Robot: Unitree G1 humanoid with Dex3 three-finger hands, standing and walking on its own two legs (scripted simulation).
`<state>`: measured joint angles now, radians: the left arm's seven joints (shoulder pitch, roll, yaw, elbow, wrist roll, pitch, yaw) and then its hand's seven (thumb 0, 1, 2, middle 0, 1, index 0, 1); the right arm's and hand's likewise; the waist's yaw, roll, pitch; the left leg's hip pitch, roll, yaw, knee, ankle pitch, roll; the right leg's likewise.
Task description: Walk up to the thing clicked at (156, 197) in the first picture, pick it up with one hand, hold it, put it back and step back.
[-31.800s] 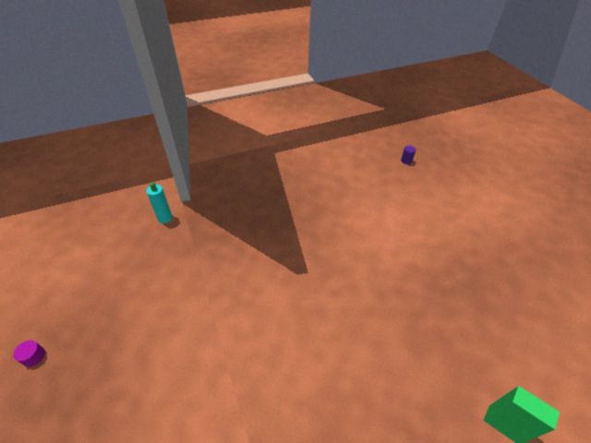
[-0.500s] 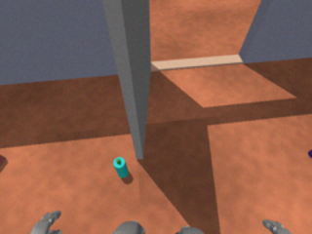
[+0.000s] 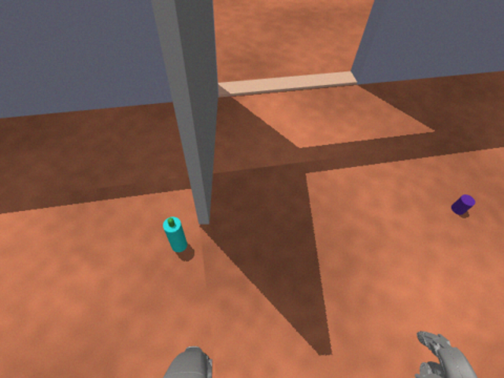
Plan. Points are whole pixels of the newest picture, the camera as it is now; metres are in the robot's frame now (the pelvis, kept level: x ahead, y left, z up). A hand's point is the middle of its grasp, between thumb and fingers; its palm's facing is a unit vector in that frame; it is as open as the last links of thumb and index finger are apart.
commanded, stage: step back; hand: left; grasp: from the side
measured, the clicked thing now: (175, 233) +0.66 +0.29 -0.64
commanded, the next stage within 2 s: stand in 1.82 s
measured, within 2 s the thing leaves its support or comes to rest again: neither
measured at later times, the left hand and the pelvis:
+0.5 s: hand out of the picture -0.05 +0.23 -0.13, palm faces +0.09 -0.92 -0.37, open 7.4 cm; pelvis -0.16 -0.05 +0.01, yaw +6 degrees
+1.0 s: hand out of the picture -0.29 +0.21 -0.12, palm faces +0.16 -0.88 -0.44, open 7.4 cm; pelvis -0.30 -0.09 +0.01, yaw +10 degrees
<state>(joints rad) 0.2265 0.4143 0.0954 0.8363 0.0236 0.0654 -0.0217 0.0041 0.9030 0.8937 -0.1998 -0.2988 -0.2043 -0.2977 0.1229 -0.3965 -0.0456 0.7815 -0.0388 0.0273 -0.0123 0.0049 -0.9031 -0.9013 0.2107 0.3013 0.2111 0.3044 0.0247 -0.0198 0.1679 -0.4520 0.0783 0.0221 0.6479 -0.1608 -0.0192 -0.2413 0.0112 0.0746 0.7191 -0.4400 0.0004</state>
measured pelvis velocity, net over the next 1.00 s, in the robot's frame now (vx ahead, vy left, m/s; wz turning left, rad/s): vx -0.30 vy -0.09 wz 0.17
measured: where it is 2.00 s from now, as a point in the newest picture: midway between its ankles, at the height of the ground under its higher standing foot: outside the picture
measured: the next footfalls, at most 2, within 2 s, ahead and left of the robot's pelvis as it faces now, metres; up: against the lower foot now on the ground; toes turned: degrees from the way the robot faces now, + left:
left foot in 0.34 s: -0.09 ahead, +0.09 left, +0.00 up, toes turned +5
right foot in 0.64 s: -0.20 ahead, -0.20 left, +0.00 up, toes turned +6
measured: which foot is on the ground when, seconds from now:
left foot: down 0.00-0.02, up 0.04-0.32, down 0.34-0.66, up 0.68-0.96, down 0.98-1.00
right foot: down 0.00-0.34, up 0.36-0.62, down 0.64-1.00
